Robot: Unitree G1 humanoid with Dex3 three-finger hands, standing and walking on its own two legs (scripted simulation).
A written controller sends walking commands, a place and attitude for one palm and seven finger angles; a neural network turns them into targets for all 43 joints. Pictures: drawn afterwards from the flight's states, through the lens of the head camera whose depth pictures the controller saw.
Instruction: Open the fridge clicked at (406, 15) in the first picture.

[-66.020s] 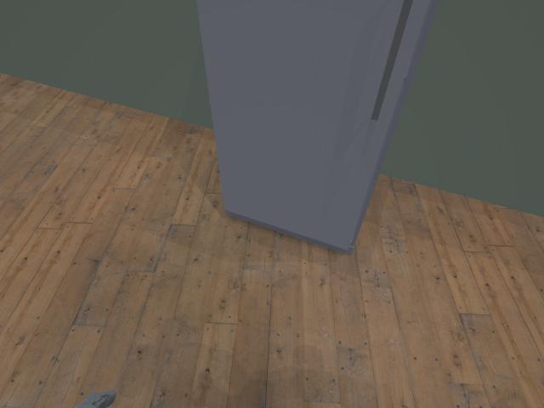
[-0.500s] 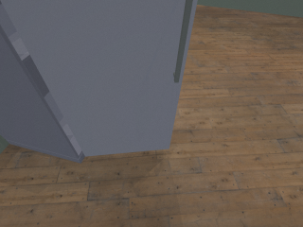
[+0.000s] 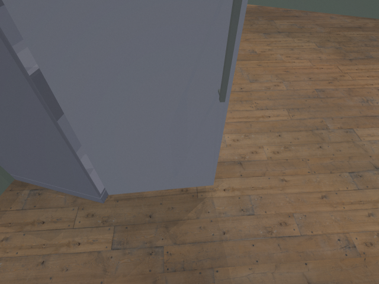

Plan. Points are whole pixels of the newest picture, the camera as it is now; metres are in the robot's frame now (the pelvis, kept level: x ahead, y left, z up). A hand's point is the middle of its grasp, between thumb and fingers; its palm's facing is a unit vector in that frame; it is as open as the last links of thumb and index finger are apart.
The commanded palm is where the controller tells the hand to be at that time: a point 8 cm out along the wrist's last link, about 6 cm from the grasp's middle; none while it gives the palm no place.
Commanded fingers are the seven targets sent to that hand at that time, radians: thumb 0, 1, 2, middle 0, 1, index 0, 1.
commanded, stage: stand and wait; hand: right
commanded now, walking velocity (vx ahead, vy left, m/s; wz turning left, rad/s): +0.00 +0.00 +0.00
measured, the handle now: (228, 43) +0.69 -0.06 +0.17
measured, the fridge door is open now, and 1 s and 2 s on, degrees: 69 69 69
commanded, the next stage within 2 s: none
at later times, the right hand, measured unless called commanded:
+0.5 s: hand out of the picture +0.02 -0.17 -0.18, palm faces +0.02 +0.98 -0.19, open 7.3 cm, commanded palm none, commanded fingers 0.00 -0.90 -0.90 0.20 0.30 0.20 0.30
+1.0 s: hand out of the picture +0.03 -0.18 -0.18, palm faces +0.02 +0.98 -0.19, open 7.3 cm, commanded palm none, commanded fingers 0.00 -0.90 -0.90 0.20 0.30 0.20 0.30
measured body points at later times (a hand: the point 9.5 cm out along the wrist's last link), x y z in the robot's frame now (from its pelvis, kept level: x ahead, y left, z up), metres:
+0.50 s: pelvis +0.00 +0.00 +0.00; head +0.02 +0.00 +0.45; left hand -0.01 +0.22 -0.16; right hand +0.02 -0.22 -0.16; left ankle +0.02 +0.12 -0.74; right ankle -0.03 -0.09 -0.74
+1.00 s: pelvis +0.01 +0.00 +0.00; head +0.03 +0.00 +0.45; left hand +0.00 +0.23 -0.16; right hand +0.03 -0.23 -0.16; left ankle +0.02 +0.12 -0.74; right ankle -0.03 -0.09 -0.74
